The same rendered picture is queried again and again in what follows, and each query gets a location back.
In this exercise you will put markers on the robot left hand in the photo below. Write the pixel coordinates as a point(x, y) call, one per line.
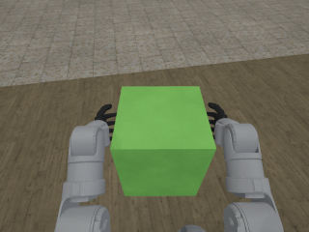
point(103, 117)

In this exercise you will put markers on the robot right forearm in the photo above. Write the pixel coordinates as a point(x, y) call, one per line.
point(242, 152)

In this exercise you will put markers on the carton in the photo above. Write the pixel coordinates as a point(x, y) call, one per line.
point(162, 143)

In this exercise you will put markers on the right robot upper arm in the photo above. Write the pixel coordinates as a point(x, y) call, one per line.
point(251, 217)

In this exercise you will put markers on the robot right hand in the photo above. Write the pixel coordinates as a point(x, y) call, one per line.
point(217, 116)

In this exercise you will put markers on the robot left forearm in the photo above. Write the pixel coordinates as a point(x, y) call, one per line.
point(85, 165)

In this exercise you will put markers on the left robot upper arm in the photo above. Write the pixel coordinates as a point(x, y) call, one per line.
point(84, 218)

